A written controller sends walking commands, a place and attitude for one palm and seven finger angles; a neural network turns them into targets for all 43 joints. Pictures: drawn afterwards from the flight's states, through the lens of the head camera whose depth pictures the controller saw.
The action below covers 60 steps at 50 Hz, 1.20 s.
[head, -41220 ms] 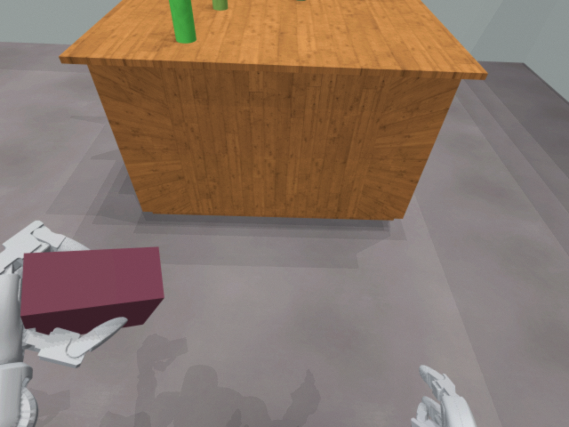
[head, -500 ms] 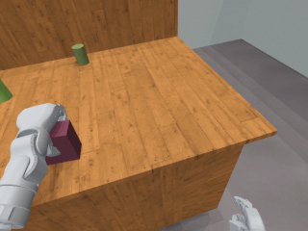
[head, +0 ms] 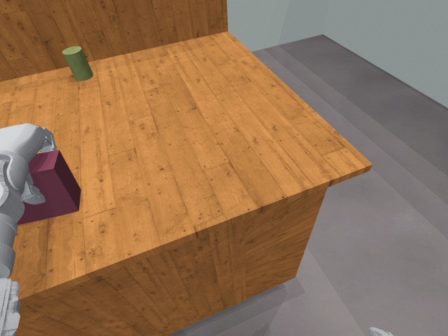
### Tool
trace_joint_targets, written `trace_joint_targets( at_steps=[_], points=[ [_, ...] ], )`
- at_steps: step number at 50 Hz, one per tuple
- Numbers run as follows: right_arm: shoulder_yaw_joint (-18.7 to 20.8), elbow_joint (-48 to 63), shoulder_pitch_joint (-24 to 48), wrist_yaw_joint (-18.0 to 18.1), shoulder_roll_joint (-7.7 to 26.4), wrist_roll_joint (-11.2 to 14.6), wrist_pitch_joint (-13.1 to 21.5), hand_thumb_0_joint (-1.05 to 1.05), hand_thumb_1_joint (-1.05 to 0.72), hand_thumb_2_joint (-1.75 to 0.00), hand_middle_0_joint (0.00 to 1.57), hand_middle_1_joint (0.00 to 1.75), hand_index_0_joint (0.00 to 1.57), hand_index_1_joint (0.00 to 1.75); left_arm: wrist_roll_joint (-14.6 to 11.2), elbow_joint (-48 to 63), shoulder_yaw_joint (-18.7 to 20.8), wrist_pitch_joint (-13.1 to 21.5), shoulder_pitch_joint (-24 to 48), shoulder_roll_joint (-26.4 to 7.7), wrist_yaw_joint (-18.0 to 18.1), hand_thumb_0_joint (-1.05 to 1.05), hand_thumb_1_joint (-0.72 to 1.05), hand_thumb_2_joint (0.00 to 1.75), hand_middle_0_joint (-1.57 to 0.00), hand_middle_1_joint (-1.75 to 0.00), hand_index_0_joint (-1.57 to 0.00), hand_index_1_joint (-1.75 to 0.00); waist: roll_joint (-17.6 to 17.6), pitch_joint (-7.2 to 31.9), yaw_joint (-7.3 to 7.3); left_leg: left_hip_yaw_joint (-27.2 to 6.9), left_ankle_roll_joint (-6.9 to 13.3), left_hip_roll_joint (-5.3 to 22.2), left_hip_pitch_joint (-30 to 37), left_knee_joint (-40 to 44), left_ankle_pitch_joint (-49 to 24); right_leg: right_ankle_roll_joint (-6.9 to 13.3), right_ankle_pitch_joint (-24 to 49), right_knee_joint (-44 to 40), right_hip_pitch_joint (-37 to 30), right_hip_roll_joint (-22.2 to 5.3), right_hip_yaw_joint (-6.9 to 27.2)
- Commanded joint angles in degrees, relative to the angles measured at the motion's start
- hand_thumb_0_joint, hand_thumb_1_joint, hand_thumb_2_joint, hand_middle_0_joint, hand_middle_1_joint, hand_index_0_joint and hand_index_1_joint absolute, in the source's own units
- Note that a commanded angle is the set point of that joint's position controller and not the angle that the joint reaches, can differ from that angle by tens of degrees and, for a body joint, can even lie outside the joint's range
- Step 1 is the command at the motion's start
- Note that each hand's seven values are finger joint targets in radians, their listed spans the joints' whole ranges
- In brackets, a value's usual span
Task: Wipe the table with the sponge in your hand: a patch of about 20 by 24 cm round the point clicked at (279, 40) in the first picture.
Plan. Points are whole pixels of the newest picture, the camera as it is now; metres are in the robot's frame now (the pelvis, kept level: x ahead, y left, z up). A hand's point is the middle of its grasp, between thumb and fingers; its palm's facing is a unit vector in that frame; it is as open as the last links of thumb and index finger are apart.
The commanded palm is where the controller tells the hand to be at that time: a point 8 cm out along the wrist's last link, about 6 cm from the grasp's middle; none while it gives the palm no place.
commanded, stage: wipe forward along the middle lane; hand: left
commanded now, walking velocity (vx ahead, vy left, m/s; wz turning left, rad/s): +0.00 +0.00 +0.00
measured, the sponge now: (39, 195) +0.34 +0.38 +0.08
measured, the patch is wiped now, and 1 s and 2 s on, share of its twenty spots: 1.00 1.00 1.00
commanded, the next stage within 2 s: slide back across to the first lane in 0.70 s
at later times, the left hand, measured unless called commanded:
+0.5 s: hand (27, 151) +0.40 +0.41 +0.14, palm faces -0.16 +0.00 -0.99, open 9.8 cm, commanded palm +0.40 +0.41 +0.16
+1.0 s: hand (27, 139) +0.43 +0.43 +0.14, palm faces -0.14 +0.01 -0.99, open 9.8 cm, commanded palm +0.42 +0.43 +0.17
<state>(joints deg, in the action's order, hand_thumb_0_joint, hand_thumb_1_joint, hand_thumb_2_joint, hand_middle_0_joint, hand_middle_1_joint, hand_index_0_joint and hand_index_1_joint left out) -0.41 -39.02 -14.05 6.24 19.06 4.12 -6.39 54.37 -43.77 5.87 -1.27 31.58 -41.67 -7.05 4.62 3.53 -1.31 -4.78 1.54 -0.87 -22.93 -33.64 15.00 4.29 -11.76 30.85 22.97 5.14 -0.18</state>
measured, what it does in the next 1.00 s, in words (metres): shifts its weight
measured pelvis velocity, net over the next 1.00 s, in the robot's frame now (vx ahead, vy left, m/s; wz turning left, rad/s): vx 0.03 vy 0.06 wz -0.02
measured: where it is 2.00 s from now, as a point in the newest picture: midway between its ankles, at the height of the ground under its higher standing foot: outside the picture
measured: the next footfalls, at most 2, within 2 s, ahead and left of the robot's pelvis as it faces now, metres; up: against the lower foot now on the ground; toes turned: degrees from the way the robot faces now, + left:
none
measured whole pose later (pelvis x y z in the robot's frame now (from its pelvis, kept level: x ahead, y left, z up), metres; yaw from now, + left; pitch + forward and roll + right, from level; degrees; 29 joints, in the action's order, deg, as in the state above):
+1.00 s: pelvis +0.03 +0.06 +0.00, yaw -1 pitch +10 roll -2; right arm -0.4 -39.6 -17.8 4.7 16.9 4.6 -7.9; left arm 59.7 -56.9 4.0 2.0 44.3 -44.1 -3.9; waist 3.6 6.6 0.3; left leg -3.1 3.4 -3.1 -27.6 -32.9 15.4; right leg 0.5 -11.5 27.4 26.3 2.9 1.9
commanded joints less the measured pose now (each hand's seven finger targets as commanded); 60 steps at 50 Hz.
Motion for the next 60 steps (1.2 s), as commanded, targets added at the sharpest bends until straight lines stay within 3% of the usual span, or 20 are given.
trace_joint_targets(
  at_steps=[1, 4, 8, 10, 11, 15, 21, 24, 25, 26, 29, 32, 35, 39, 44, 46, 49, 52, 54, 60],
  points=[
    [2.5, 7.0, 2.8, 0.1, 7.2, -0.1, 2.1, 0.0, -0.9, -0.9, 0.2, 0.3, 0.2, 0.3, 4.3, -1.4, 1.5, -0.7, 14.3, -17.2, 3.8, 0.0, 0.1, 1.3, -1.2, -1.6, -1.2, -1.6, -7.6, 5.7, 1.21, 2.5, 1.8, -2.4, -6.6, 2.5, 5.2, -0.8, -11.4, -9.8, -5.9, -4.9, 8.8],
    [2.9, 6.4, 1.8, 0.0, 7.5, -0.1, 2.2, 0.0, -0.9, -0.9, 0.2, 0.3, 0.2, 0.3, 4.5, -2.3, 3.8, 0.4, 15.2, -19.8, 4.5, 0.0, 0.1, 1.3, -1.2, -1.6, -1.2, -1.6, -8.2, 8.4, 0.98, 2.1, 1.8, -2.1, -7.6, 2.0, 3.9, -0.6, -8.5, -8.7, -7.1, -4.9, 9.6],
    [2.9, 6.1, 0.1, 0.0, 7.8, 0.1, 1.7, 0.0, -0.9, -0.9, 0.2, 0.3, 0.2, 0.3, 4.2, -4.9, 3.3, 0.9, 17.2, -20.5, 5.0, 0.0, 0.1, 1.3, -1.2, -1.6, -1.2, -1.6, -9.9, 8.7, 2.05, 2.4, 1.7, -2.1, -10.0, 0.7, 5.3, -1.2, -8.5, -8.7, -7.3, -5.5, 10.4],
    [3.0, 5.6, -0.5, 0.0, 8.1, 0.2, 1.6, 0.0, -0.9, -0.9, 0.2, 0.3, 0.2, 0.3, 4.8, -6.2, 4.2, 1.1, 19.5, -23.0, 5.4, 0.0, 0.1, 1.3, -1.2, -1.6, -1.2, -1.6, -8.5, 8.8, 2.41, 2.4, 1.9, -2.1, -10.5, 0.7, 5.1, -1.2, -8.8, -8.3, -6.5, -5.1, 9.6],
    [2.9, 6.0, -0.5, 0.0, 7.9, 0.3, 1.6, 0.0, -0.9, -0.9, 0.2, 0.3, 0.2, 0.3, 4.6, -6.4, 2.4, 1.0, 20.0, -21.0, 5.4, 0.0, 0.1, 1.3, -1.2, -1.6, -1.2, -1.6, -8.5, 8.2, 2.92, 2.6, 1.8, -2.0, -10.9, 0.7, 5.9, -1.3, -10.1, -8.8, -6.0, -5.4, 9.9],
    [3.0, 5.3, -1.7, -0.2, 8.2, 0.2, 1.4, 0.0, -0.9, -0.9, 0.2, 0.3, 0.2, 0.3, 5.6, -8.9, 3.8, 1.1, 21.1, -23.7, 5.5, 0.0, 0.1, 1.3, -1.2, -1.6, -1.2, -1.6, -7.8, 10.4, 2.77, 2.6, 1.8, -1.8, -10.9, 0.3, 4.6, -1.1, -7.5, -7.9, -6.5, -5.1, 9.7],
    [2.9, 5.4, -2.6, -0.4, 7.9, 0.2, 0.8, 0.0, -0.9, -0.9, 0.2, 0.3, 0.2, 0.3, 6.4, -9.9, 1.0, 1.3, 21.6, -20.5, 5.0, 0.0, 0.1, 1.3, -1.2, -1.6, -1.2, -1.6, -5.5, 11.4, 2.84, 2.8, 2.0, -1.8, -8.6, 1.7, 3.2, -1.0, -4.1, -7.1, -4.7, -3.8, 6.0],
    [2.9, 5.2, -2.8, -0.2, 8.2, 0.5, 0.9, 0.0, -0.9, -0.9, 0.2, 0.3, 0.2, 0.3, 6.5, -9.4, 0.9, 1.7, 25.3, -21.1, 5.0, 0.0, 0.1, 1.3, -1.2, -1.6, -1.2, -1.6, -6.4, 9.9, 3.86, 2.5, 2.1, -1.5, -8.4, 2.5, 3.7, -1.0, -5.2, -7.6, -3.0, -3.4, 5.4],
    [3.0, 5.2, -3.5, -0.2, 8.2, 0.2, 0.8, 0.0, -0.9, -0.9, 0.2, 0.3, 0.2, 0.3, 6.7, -10.5, 1.5, 1.8, 23.8, -21.4, 5.3, 0.0, 0.1, 1.3, -1.2, -1.6, -1.2, -1.6, -7.9, 10.4, 3.41, 2.6, 2.2, -1.6, -8.2, 2.6, 3.7, -1.1, -5.3, -7.5, -3.2, -3.2, 4.6],
    [2.9, 5.4, -3.4, -0.2, 8.0, 0.3, 0.8, 0.0, -0.9, -0.9, 0.2, 0.3, 0.2, 0.3, 6.6, -10.6, -0.1, 1.9, 24.1, -19.5, 5.3, 0.0, 0.1, 1.3, -1.2, -1.6, -1.2, -1.6, -7.7, 9.8, 3.93, 2.7, 2.2, -1.6, -7.9, 2.6, 3.8, -1.2, -5.4, -7.7, -2.3, -3.1, 4.3],
    [3.0, 5.1, -3.8, -0.3, 8.0, 0.4, 0.9, 0.0, -0.9, -0.9, 0.2, 0.3, 0.2, 0.3, 6.5, -10.2, -0.1, 2.3, 25.6, -19.0, 5.4, 0.0, 0.1, 1.3, -1.2, -1.6, -1.2, -1.6, -6.2, 10.3, 3.7, 2.2, 2.0, -1.4, -6.1, 3.6, 2.1, -0.8, -3.9, -7.3, -1.1, -2.6, 3.0],
    [3.0, 4.8, -4.6, -0.4, 8.0, 0.3, 1.0, 0.0, -0.9, -0.9, 0.2, 0.3, 0.2, 0.3, 6.8, -11.4, -1.3, 2.0, 27.0, -18.1, 5.9, 0.0, 0.1, 1.3, -1.2, -1.6, -1.2, -1.6, -7.4, 10.1, 4.49, 2.1, 2.2, -1.2, -5.5, 3.8, 3.0, -1.0, -5.0, -7.6, 0.2, -2.3, 2.3],
    [3.1, 4.4, -5.3, -0.5, 8.1, 0.2, 0.9, 0.0, -0.9, -0.9, 0.2, 0.3, 0.2, 0.3, 7.0, -11.9, -0.7, 2.0, 27.9, -18.8, 6.2, 0.0, 0.1, 1.3, -1.2, -1.6, -1.2, -1.6, -6.7, 11.5, 4.22, 1.9, 2.1, -1.2, -4.2, 3.9, 0.5, -0.7, -2.6, -7.2, -0.1, -2.1, 2.0],
    [2.8, 4.2, -5.2, -0.7, 7.9, 0.3, 1.0, 0.0, -0.9, -0.9, 0.2, 0.3, 0.2, 0.3, 7.4, -11.7, -3.5, 1.4, 31.5, -15.8, 5.9, 0.0, 0.1, 1.3, -1.2, -1.6, -1.2, -1.6, -4.7, 11.0, 5.12, 0.8, 1.7, -0.7, -2.2, 5.0, -0.4, -0.4, -2.2, -7.0, 2.4, -1.8, 1.0],
    [3.2, 4.8, -5.1, -0.9, 7.4, 0.0, 0.6, 0.0, -0.9, -0.9, 0.2, 0.3, 0.2, 0.3, 7.1, -8.3, -1.0, 2.0, 29.0, -16.8, 5.9, 0.0, 0.1, 1.3, -1.2, -1.6, -1.2, -1.6, -3.1, 16.1, 2.81, 0.4, 1.3, -0.4, 1.9, 5.3, -6.7, 0.4, 2.1, -6.4, -1.4, -1.6, 0.6],
    [3.1, 4.7, -4.8, -1.0, 7.3, 0.2, 0.4, 0.0, -0.9, -0.9, 0.2, 0.3, 0.2, 0.3, 6.5, -8.7, -1.4, 1.7, 28.2, -16.2, 6.1, 0.0, 0.1, 1.3, -1.2, -1.6, -1.2, -1.6, -4.9, 14.2, 3.08, 0.4, 1.6, -0.4, 1.8, 5.6, -5.7, 0.0, 1.3, -7.0, -1.4, -1.5, 0.4],
    [3.1, 5.3, -3.2, -1.0, 7.2, 0.2, 0.5, 0.0, -0.9, -0.9, 0.2, 0.3, 0.2, 0.3, 5.5, -5.5, 2.3, 2.4, 27.0, -19.2, 6.5, 0.0, 0.1, 1.3, -1.2, -1.6, -1.2, -1.6, -3.0, 14.9, 1.37, 0.4, 1.5, -0.4, 2.8, 6.7, -8.6, 0.5, 3.3, -7.3, -4.4, -1.8, 0.6],
    [3.1, 5.0, -3.0, -1.3, 7.4, 0.3, 0.2, 0.0, -0.9, -0.9, 0.2, 0.3, 0.2, 0.3, 5.7, -5.9, 2.6, 1.8, 26.6, -20.2, 6.7, 0.0, 0.1, 1.3, -1.2, -1.6, -1.2, -1.6, -3.8, 12.4, 1.82, 0.6, 1.7, -0.4, 2.8, 7.2, -8.3, 0.3, 3.1, -8.0, -4.7, -1.8, 0.4],
    [2.9, 5.2, -2.1, -1.3, 7.6, 0.3, 0.2, 0.0, -0.9, -0.9, 0.2, 0.3, 0.2, 0.3, 6.0, -3.8, 5.2, 1.9, 28.1, -23.7, 6.5, 0.0, 0.1, 1.3, -1.2, -1.6, -1.2, -1.6, -3.2, 13.9, 1.11, 0.5, 1.6, -0.5, 3.1, 7.8, -10.9, 0.6, 4.9, -7.9, -7.1, -2.1, 0.7],
    [2.9, 5.6, -0.8, -2.0, 7.5, -0.1, -0.8, 0.0, -0.9, -0.9, 0.2, 0.3, 0.2, 0.3, 6.6, -3.8, 6.6, 0.8, 22.5, -25.1, 5.3, 0.0, 0.1, 1.3, -1.2, -1.6, -1.2, -1.6, -1.1, 14.9, -0.15, 1.3, 1.6, -0.9, 5.2, 7.5, -15.4, 0.7, 8.9, -7.7, -10.8, -2.4, 0.5]
  ],
)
